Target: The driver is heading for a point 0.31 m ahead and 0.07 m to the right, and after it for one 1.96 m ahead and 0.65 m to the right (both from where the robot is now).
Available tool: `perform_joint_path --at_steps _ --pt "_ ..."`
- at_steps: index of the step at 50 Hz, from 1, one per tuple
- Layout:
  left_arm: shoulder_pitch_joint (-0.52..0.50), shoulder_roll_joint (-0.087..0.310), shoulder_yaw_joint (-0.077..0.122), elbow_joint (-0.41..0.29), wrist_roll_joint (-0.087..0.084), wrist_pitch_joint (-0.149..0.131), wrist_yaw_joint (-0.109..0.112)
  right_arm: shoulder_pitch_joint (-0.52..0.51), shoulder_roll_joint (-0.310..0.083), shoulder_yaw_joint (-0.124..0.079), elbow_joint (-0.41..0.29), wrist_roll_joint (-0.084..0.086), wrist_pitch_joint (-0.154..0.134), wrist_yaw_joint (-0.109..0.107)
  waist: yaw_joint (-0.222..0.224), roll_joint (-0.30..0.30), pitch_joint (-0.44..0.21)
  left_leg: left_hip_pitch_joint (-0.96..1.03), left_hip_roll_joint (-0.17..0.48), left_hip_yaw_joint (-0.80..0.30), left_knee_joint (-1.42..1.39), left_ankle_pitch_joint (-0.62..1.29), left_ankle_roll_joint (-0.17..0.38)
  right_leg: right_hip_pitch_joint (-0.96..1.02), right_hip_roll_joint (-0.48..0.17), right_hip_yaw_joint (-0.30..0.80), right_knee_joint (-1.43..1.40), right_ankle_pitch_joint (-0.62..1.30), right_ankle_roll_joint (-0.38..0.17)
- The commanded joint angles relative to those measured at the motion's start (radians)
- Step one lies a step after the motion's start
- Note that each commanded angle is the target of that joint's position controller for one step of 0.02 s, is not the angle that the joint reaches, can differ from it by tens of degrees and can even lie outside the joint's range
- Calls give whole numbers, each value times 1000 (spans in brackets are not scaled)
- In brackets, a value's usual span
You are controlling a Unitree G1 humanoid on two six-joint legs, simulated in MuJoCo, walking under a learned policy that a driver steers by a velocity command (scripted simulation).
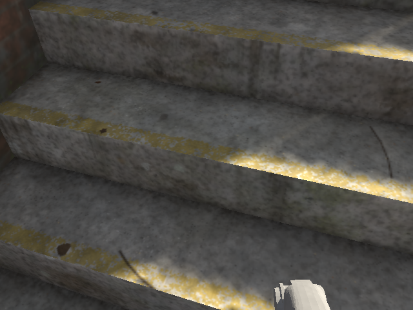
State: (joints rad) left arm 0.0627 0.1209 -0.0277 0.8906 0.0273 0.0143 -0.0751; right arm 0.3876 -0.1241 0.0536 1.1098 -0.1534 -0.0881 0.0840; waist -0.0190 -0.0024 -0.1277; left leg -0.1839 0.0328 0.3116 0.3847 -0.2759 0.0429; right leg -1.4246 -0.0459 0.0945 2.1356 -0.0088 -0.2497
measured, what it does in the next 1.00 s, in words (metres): climbs, turning right: right foot 0.19 m higher, then left foot 0.18 m higher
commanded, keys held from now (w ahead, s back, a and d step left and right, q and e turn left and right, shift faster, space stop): w+e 0.14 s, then e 0.56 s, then no key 0.30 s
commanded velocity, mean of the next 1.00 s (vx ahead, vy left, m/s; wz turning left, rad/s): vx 0.19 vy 0.00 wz -0.49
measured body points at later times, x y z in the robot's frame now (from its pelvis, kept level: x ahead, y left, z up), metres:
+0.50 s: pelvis +0.20 -0.06 +0.17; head +0.19 -0.05 +0.62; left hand +0.22 +0.15 +0.01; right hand +0.38 -0.33 +0.11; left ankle +0.30 +0.06 -0.27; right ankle +0.15 -0.14 -0.56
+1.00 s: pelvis +0.36 +0.01 +0.30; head +0.36 +0.01 +0.75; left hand +0.63 +0.18 +0.19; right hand +0.33 -0.25 +0.17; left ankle +0.47 +0.05 -0.37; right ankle +0.27 -0.14 -0.26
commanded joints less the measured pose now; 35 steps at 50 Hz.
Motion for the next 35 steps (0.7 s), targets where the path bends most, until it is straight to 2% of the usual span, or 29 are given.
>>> perform_joint_path --at_steps 1,2,3,4,5,6,7,8,9,10,11,12,13,14,15,16,17,18,19,20,21,23,25,29,30,31,33,34,35 --pt "-261 60 2 -134 9 30 13 38 -40 4 -22 19 -2 30 -15 59 92 127 340 -175 -341 204 200 -74 -111 -89 -364 -156 -1" --pt "-246 53 -2 -143 11 42 3 -42 -74 3 -62 45 -3 37 38 88 92 -39 301 -94 -379 327 185 184 -88 -144 -440 -232 -2" --pt "-207 28 -5 -132 12 48 -30 -67 -128 -4 -74 79 -14 35 70 155 59 -137 293 -27 -370 580 216 395 -39 -246 -432 -273 37" --pt "-183 43 1 -140 11 40 -44 -31 -173 -9 -61 75 -32 31 87 135 44 -104 310 -4 -288 1016 246 472 20 -290 -462 -285 55" --pt "-144 55 6 -137 6 30 -48 -9 -257 -33 -60 76 -45 21 95 150 9 63 312 22 -190 1284 242 483 71 -297 -604 -376 82" --pt "-109 70 14 -139 -10 13 -45 10 -305 -52 -48 76 -47 21 102 190 -11 191 324 14 -90 1469 262 511 136 -310 -806 -476 92" --pt "-67 98 25 -132 -22 -8 -23 55 -312 -60 -28 67 -44 26 95 210 -60 283 309 12 19 1565 256 584 179 -276 -953 -513 83" --pt "46 138 35 -102 -22 -18 10 84 -279 -65 -45 35 -47 15 86 149 -201 138 271 -8 175 1612 201 875 154 -145 -928 -125 24" --pt "274 189 51 -45 -17 -19 37 32 -276 -70 -72 27 -42 22 160 58 -299 -123 222 -51 414 1295 129 1184 83 100 -1108 -9 -49" --pt "492 288 65 14 41 -13 45 -137 -229 -87 -159 66 -16 35 228 -184 -269 -558 14 -150 749 310 32 1405 -61 533 -1506 -61 -158" --pt "560 355 104 43 57 -20 40 -146 -206 -91 -146 131 5 53 234 -184 -216 -694 -39 -401 1159 254 18 1374 -116 755 -1648 0 -97" --pt "535 317 103 61 49 -38 38 -144 -136 -82 -146 128 -3 37 208 -228 -135 -809 -78 -559 1387 286 27 1291 -124 718 -1614 0 -84" --pt "478 230 89 125 41 -50 29 -212 -117 -79 -172 122 -7 20 147 -160 -74 -911 -117 -572 1543 263 58 1236 -86 603 -1561 50 -72" --pt "375 171 73 138 11 -70 19 -237 -69 -60 -204 108 -10 -2 71 -83 -30 -967 -120 -570 1572 248 93 1174 -59 484 -1525 67 -38" --pt "227 114 52 119 -1 -72 14 -254 -67 -52 -224 94 -6 -15 5 -52 -48 -958 -101 -558 1658 201 127 1085 -37 443 -1545 125 -41" --pt "108 54 30 100 -9 -73 18 -243 -93 -56 -228 96 3 -29 -48 28 -50 -962 -74 -543 1619 155 139 1024 -17 363 -1575 127 -25" --pt "79 57 26 104 3 -81 15 -262 -134 -65 -256 106 12 -48 -74 51 -27 -982 -59 -488 1574 75 115 997 -17 289 -1599 270 -25" --pt "89 61 27 101 19 -90 14 -273 -167 -72 -267 120 18 -64 -73 37 -65 -999 -38 -457 1573 58 81 1023 -27 249 -1610 372 -13" --pt "70 89 37 74 17 -104 15 -306 -176 -73 -285 131 22 -70 -74 48 -77 -969 -18 -415 1497 36 51 1007 -21 182 -1628 428 -1" --pt "96 97 38 62 41 -112 19 -340 -175 -69 -298 133 27 -70 -59 81 -80 -921 17 -395 1411 79 24 963 -13 158 -1642 397 27" --pt "162 111 37 58 67 -122 34 -331 -130 -58 -300 138 21 -66 -42 -45 -74 -875 -16 -332 1601 27 18 935 8 138 -1658 489 25" --pt "347 106 39 108 71 -121 50 -390 -118 -49 -324 129 9 -72 28 -40 -33 -1061 -36 -351 1730 -88 6 1091 -27 199 -1660 404 19" --pt "458 113 42 143 79 -108 48 -483 -117 -35 -374 127 8 -84 76 -45 22 -1289 -39 -403 1845 -167 25 1267 -87 309 -1644 262 -2" --pt "459 123 38 123 57 -117 37 -565 -87 -16 -458 104 29 -86 73 -64 75 -1401 5 -400 1866 -150 50 1290 -122 379 -1658 134 8" --pt "455 136 34 109 67 -119 30 -645 -104 -21 -497 102 45 -100 76 21 59 -1322 36 -359 1624 -49 10 1220 -90 381 -1689 26 19" --pt "444 149 35 77 58 -127 28 -667 -84 -22 -510 90 57 -103 77 -46 55 -1239 50 -314 1559 20 -14 1142 -71 388 -1725 8 7" --pt "481 158 34 66 36 -135 44 -662 -47 -20 -516 75 86 -105 80 -133 49 -1264 55 -316 1553 13 -54 1200 -110 473 -1721 27 -12" --pt "434 196 53 49 -8 -129 23 -786 -47 -11 -559 79 105 -89 60 -60 104 -1175 50 -268 1245 -367 -47 1156 -149 465 -1857 3 -8" --pt "417 205 59 30 -21 -125 19 -819 -37 -11 -562 80 109 -77 76 -104 90 -1036 39 -253 1112 -449 -43 1092 -166 498 -1897 -29 -3"
Keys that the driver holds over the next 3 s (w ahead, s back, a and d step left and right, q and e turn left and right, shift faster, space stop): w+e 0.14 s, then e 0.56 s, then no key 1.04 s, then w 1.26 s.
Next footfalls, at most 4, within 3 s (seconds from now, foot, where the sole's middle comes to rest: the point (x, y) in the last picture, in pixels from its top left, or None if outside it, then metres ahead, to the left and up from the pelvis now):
0.12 right None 0.19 -0.14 -0.59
0.76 left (206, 274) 0.51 0.03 -0.41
1.28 right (304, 305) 0.43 -0.19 -0.41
2.38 left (265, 133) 0.82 -0.14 -0.22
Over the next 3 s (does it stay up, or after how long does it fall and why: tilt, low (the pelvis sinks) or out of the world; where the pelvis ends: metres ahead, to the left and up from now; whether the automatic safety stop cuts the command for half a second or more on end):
stays up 0.94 -0.36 0.66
